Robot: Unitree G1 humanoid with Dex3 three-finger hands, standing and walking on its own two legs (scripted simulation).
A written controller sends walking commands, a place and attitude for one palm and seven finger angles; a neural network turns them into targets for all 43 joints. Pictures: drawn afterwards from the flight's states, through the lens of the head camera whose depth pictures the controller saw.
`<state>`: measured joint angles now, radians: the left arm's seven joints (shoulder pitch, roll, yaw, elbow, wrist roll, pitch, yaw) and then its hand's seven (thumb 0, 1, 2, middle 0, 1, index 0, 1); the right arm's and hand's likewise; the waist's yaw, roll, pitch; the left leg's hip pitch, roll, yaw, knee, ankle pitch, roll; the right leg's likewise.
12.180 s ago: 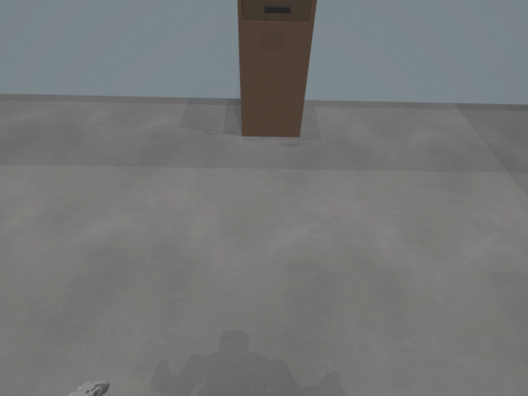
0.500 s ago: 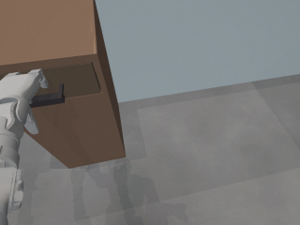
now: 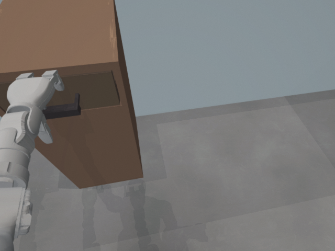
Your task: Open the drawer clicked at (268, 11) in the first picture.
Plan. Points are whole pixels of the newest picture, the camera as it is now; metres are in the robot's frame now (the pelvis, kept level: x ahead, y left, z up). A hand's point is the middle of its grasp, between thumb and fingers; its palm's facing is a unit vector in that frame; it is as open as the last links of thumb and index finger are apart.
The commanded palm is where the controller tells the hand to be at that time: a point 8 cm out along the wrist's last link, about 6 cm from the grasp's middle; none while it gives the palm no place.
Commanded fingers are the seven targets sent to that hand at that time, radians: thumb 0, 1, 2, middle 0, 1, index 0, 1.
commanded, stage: move the hooked fingers above the handle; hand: left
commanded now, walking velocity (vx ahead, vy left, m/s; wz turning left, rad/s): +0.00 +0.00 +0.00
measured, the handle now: (57, 105) +0.50 +0.31 +0.02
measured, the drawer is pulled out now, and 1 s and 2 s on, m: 0.00 0.00 0.00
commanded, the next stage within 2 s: none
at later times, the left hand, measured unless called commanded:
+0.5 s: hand (48, 101) +0.45 +0.29 +0.08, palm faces -0.01 -0.01 -1.00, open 13.8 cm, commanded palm +0.43 +0.30 +0.13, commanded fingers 0.00 -0.50 0.30 -0.30 -1.20 -0.30 -1.20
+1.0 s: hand (36, 107) +0.44 +0.32 +0.08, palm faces -0.08 +0.01 -1.00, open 13.8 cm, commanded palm +0.42 +0.31 +0.13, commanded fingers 0.00 -0.50 0.30 -0.30 -1.20 -0.30 -1.20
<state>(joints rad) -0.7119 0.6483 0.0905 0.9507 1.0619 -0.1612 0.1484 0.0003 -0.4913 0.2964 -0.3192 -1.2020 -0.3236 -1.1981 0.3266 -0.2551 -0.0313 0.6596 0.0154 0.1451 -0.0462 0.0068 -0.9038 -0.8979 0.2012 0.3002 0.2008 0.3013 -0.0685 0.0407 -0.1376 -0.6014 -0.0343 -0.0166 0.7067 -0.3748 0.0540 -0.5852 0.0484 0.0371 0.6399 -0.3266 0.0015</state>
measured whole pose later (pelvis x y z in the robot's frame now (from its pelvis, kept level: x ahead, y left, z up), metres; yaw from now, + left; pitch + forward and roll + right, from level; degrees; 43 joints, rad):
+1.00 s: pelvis +0.00 -0.01 +0.00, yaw +0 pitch +16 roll -2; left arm -0.74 0.68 0.08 1.01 1.05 -0.09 0.15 0.00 -0.49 0.30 -0.32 -1.20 -0.32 -1.20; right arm 0.32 -0.28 -0.04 0.68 0.02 0.14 -0.05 0.01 -0.90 -0.90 0.20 0.30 0.20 0.30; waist -0.06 0.05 -0.14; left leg -0.61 -0.03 -0.02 0.70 -0.37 0.04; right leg -0.60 0.05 0.03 0.64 -0.33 -0.01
